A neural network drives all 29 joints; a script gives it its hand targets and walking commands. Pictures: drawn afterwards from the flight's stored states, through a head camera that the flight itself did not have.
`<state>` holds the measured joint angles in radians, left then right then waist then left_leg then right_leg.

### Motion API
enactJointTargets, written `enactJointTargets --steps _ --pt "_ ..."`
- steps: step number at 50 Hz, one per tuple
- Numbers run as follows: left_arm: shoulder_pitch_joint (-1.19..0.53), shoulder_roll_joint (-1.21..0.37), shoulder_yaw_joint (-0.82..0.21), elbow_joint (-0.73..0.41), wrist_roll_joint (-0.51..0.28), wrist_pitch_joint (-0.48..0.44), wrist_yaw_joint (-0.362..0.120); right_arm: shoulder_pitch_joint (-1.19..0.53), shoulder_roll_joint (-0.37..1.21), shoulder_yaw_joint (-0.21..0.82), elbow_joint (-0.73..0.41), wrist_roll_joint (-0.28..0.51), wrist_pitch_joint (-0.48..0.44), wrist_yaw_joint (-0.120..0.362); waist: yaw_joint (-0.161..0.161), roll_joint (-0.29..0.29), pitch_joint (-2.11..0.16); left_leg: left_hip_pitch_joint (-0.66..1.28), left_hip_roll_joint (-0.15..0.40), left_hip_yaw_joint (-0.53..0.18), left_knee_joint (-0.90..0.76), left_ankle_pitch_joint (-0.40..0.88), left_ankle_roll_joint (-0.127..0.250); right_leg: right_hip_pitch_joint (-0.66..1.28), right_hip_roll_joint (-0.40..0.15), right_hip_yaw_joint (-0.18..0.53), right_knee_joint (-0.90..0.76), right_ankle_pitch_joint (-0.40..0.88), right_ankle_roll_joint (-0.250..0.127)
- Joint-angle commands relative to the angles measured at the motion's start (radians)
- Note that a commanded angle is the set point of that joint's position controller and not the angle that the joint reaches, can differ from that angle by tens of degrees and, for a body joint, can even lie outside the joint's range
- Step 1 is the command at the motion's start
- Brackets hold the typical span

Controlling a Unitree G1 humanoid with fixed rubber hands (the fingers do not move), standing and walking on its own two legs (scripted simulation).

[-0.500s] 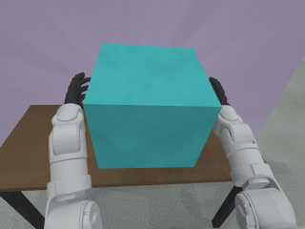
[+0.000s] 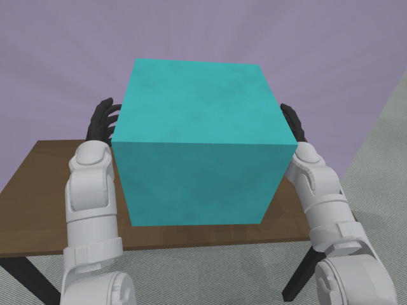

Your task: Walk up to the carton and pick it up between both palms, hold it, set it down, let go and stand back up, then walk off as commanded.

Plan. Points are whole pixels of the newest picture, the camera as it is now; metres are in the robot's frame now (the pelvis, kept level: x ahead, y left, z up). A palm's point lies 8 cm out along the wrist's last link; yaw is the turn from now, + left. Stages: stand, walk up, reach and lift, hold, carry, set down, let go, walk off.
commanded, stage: hold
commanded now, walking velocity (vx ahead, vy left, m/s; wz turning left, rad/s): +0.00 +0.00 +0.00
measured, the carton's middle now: (198, 141) +0.42 -0.01 +0.15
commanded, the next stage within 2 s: none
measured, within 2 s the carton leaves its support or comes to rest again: neither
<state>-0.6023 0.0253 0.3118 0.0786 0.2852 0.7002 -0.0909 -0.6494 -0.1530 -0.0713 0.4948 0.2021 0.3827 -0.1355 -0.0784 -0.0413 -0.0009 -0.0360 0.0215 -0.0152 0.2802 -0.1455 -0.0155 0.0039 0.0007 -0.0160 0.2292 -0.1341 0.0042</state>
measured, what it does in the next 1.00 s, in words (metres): stands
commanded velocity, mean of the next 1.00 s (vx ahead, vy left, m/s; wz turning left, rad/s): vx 0.00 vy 0.00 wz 0.00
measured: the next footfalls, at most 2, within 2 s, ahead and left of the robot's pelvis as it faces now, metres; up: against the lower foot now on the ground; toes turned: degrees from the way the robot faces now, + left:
none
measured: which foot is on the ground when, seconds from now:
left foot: down 0.00-1.00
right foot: down 0.00-1.00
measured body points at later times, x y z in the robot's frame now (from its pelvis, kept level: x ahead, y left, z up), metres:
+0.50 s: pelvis +0.00 +0.00 +0.00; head -0.04 +0.02 +0.45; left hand +0.38 +0.18 +0.21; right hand +0.38 -0.18 +0.18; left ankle +0.01 +0.13 -0.75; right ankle +0.00 -0.12 -0.75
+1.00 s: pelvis +0.00 +0.00 +0.00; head -0.04 +0.02 +0.45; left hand +0.38 +0.17 +0.20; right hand +0.38 -0.19 +0.18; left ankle +0.01 +0.13 -0.75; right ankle +0.00 -0.12 -0.75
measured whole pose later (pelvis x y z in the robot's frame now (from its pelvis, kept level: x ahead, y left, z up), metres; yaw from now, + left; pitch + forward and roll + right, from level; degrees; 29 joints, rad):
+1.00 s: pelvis +0.00 +0.00 +0.00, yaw +0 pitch -6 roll -1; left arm -0.61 0.02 0.32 0.09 0.29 0.70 -0.09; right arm -0.66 -0.15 -0.07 0.52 0.20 0.38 -0.13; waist -0.07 -0.04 0.00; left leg -0.04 0.02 -0.01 0.28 -0.14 -0.01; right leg 0.00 0.00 -0.01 0.23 -0.13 0.00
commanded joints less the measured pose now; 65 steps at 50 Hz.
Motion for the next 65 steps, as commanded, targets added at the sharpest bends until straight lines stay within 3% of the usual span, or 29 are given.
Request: enactJointTargets --steps 1,2,5,6,7,8,9,13,16,18,21,22,23,25,27,30,33,35,39,41,42,44,48,50,54,55,59,64,65 --pt "-0.495 -0.443 -0.398 -0.052 -0.143 -0.035 -0.136 -0.664 0.450 0.329 -0.288 0.088 -0.061 0.143 -0.003 0.047 -0.317 0.113 -0.069 0.044 0.001 0.202 0.005 0.019 0.061 -0.041 -0.008 0.158 0.013" --pt "-0.477 -0.438 -0.380 -0.055 -0.141 -0.037 -0.138 -0.647 0.469 0.341 -0.290 0.088 -0.059 0.143 0.014 0.023 -0.328 0.115 -0.069 0.047 0.000 0.214 0.014 0.040 0.058 -0.033 -0.011 0.181 0.018" --pt "-0.505 -0.449 -0.391 -0.084 -0.144 -0.049 -0.135 -0.658 0.483 0.355 -0.300 0.099 -0.067 0.135 0.014 0.040 -0.350 0.129 -0.069 0.047 0.008 0.243 0.008 0.042 0.062 -0.038 -0.001 0.211 0.016" --pt "-0.489 -0.453 -0.403 -0.074 -0.154 -0.043 -0.137 -0.654 0.467 0.335 -0.315 0.092 -0.065 0.134 -0.003 0.034 -0.335 0.125 -0.069 0.046 0.008 0.249 0.004 0.042 0.062 -0.042 -0.003 0.221 0.015" --pt "-0.485 -0.446 -0.399 -0.074 -0.147 -0.043 -0.136 -0.661 0.477 0.353 -0.309 0.100 -0.067 0.134 0.011 0.038 -0.339 0.124 -0.071 0.047 0.011 0.252 0.009 0.045 0.060 -0.039 -0.003 0.215 0.018" --pt "-0.517 -0.434 -0.384 -0.037 -0.145 -0.041 -0.140 -0.653 0.458 0.319 -0.261 0.078 -0.054 0.136 -0.009 0.027 -0.313 0.113 -0.071 0.047 -0.003 0.182 0.008 0.021 0.058 -0.040 -0.013 0.146 0.016" --pt "-0.508 -0.438 -0.368 -0.020 -0.134 -0.039 -0.142 -0.668 0.466 0.323 -0.262 0.076 -0.056 0.137 0.006 0.032 -0.299 0.098 -0.068 0.049 -0.015 0.164 0.015 0.020 0.050 -0.038 -0.019 0.131 0.012" --pt "-0.542 -0.445 -0.397 -0.037 -0.156 -0.051 -0.140 -0.669 0.464 0.307 -0.259 0.068 -0.060 0.142 -0.014 0.041 -0.336 0.107 -0.063 0.047 -0.011 0.168 0.008 0.008 0.054 -0.040 -0.011 0.142 0.012" --pt "-0.515 -0.438 -0.368 -0.016 -0.145 -0.048 -0.140 -0.690 0.473 0.333 -0.270 0.082 -0.066 0.140 0.018 0.030 -0.330 0.098 -0.069 0.050 -0.010 0.180 0.016 0.025 0.053 -0.038 -0.012 0.137 0.016" --pt "-0.518 -0.450 -0.386 -0.020 -0.148 -0.049 -0.137 -0.689 0.468 0.318 -0.276 0.071 -0.071 0.142 0.000 0.034 -0.343 0.110 -0.067 0.049 -0.005 0.188 0.010 0.029 0.058 -0.043 -0.010 0.140 0.012" --pt "-0.524 -0.451 -0.393 -0.049 -0.149 -0.051 -0.137 -0.676 0.488 0.335 -0.280 0.081 -0.073 0.136 0.008 0.049 -0.357 0.128 -0.071 0.052 0.005 0.238 0.006 0.038 0.057 -0.041 -0.003 0.194 0.014" --pt "-0.489 -0.450 -0.394 -0.043 -0.153 -0.048 -0.139 -0.655 0.476 0.335 -0.287 0.078 -0.069 0.136 -0.014 0.031 -0.353 0.129 -0.070 0.046 0.008 0.232 0.008 0.051 0.056 -0.037 -0.006 0.205 0.018" --pt "-0.504 -0.451 -0.391 -0.040 -0.146 -0.048 -0.137 -0.660 0.477 0.329 -0.265 0.077 -0.066 0.138 0.002 0.038 -0.327 0.113 -0.069 0.048 -0.002 0.206 0.006 0.035 0.061 -0.041 -0.008 0.158 0.012" --pt "-0.511 -0.449 -0.376 0.000 -0.134 -0.043 -0.142 -0.664 0.456 0.306 -0.220 0.057 -0.060 0.142 -0.004 0.041 -0.279 0.094 -0.062 0.049 -0.022 0.144 0.009 0.004 0.058 -0.046 -0.023 0.070 0.005" --pt "-0.521 -0.457 -0.384 -0.031 -0.143 -0.045 -0.138 -0.679 0.474 0.320 -0.260 0.073 -0.071 0.150 0.010 0.033 -0.321 0.105 -0.060 0.049 -0.014 0.179 0.009 0.019 0.058 -0.045 -0.013 0.096 0.005" --pt "-0.511 -0.472 -0.418 -0.047 -0.167 -0.056 -0.134 -0.673 0.480 0.325 -0.298 0.083 -0.077 0.137 -0.021 0.048 -0.350 0.133 -0.066 0.043 0.014 0.252 0.002 0.034 0.060 -0.036 -0.004 0.206 0.013" --pt "-0.497 -0.436 -0.364 -0.024 -0.123 -0.040 -0.139 -0.653 0.463 0.330 -0.244 0.079 -0.062 0.146 0.013 0.039 -0.292 0.116 -0.064 0.055 -0.013 0.204 0.009 0.024 0.059 -0.048 -0.014 0.140 0.010" --pt "-0.530 -0.444 -0.370 -0.011 -0.129 -0.034 -0.139 -0.686 0.455 0.308 -0.245 0.073 -0.064 0.151 0.006 0.041 -0.301 0.096 -0.060 0.053 -0.017 0.155 0.010 0.011 0.058 -0.042 -0.017 0.089 0.004" --pt "-0.519 -0.460 -0.405 -0.037 -0.154 -0.048 -0.137 -0.684 0.467 0.313 -0.284 0.081 -0.076 0.145 -0.018 0.049 -0.336 0.114 -0.066 0.045 0.001 0.211 0.005 0.023 0.060 -0.039 -0.009 0.167 0.009" --pt "-0.475 -0.451 -0.396 -0.068 -0.147 -0.044 -0.139 -0.641 0.483 0.346 -0.295 0.092 -0.071 0.137 0.001 0.041 -0.339 0.132 -0.069 0.050 0.011 0.269 0.007 0.062 0.057 -0.036 -0.005 0.236 0.017" --pt "-0.521 -0.446 -0.393 -0.059 -0.138 -0.046 -0.137 -0.653 0.469 0.331 -0.259 0.089 -0.067 0.139 -0.008 0.071 -0.338 0.130 -0.069 0.048 0.004 0.232 -0.001 0.032 0.061 -0.043 -0.006 0.176 0.010" --pt "-0.496 -0.444 -0.373 -0.039 -0.130 -0.034 -0.137 -0.675 0.461 0.335 -0.286 0.090 -0.069 0.149 0.022 0.030 -0.341 0.120 -0.061 0.048 -0.004 0.212 0.010 0.030 0.062 -0.041 -0.010 0.145 0.009" --pt "-0.511 -0.451 -0.393 -0.053 -0.145 -0.043 -0.135 -0.668 0.463 0.333 -0.285 0.090 -0.069 0.145 -0.002 0.028 -0.335 0.121 -0.067 0.051 0.007 0.228 0.004 0.040 0.064 -0.039 -0.008 0.173 0.012" --pt "-0.499 -0.448 -0.378 -0.050 -0.138 -0.044 -0.135 -0.666 0.472 0.343 -0.291 0.092 -0.070 0.143 0.018 0.028 -0.338 0.124 -0.067 0.049 0.005 0.237 0.010 0.040 0.061 -0.041 -0.006 0.176 0.015" --pt "-0.490 -0.443 -0.404 -0.080 -0.156 -0.045 -0.138 -0.635 0.476 0.337 -0.307 0.084 -0.069 0.130 -0.015 0.032 -0.345 0.130 -0.075 0.051 0.018 0.254 0.005 0.058 0.056 -0.041 0.000 0.248 0.023" --pt "-0.515 -0.449 -0.416 -0.079 -0.159 -0.049 -0.137 -0.658 0.467 0.333 -0.304 0.087 -0.071 0.131 -0.022 0.050 -0.353 0.131 -0.071 0.045 0.015 0.228 0.003 0.034 0.059 -0.040 -0.001 0.204 0.018" --pt "-0.500 -0.433 -0.363 -0.038 -0.128 -0.038 -0.145 -0.640 0.464 0.332 -0.251 0.075 -0.055 0.142 0.017 0.029 -0.311 0.105 -0.067 0.056 -0.011 0.184 0.013 0.032 0.057 -0.038 -0.016 0.137 0.012" --pt "-0.531 -0.445 -0.400 -0.039 -0.162 -0.053 -0.141 -0.704 0.475 0.325 -0.314 0.074 -0.078 0.137 -0.007 0.019 -0.360 0.101 -0.069 0.047 -0.001 0.189 0.012 0.034 0.054 -0.039 -0.003 0.173 0.020" --pt "-0.512 -0.449 -0.384 -0.054 -0.150 -0.055 -0.138 -0.691 0.482 0.350 -0.313 0.085 -0.076 0.138 0.023 0.022 -0.371 0.116 -0.069 0.051 0.002 0.224 0.014 0.050 0.058 -0.043 0.000 0.189 0.020"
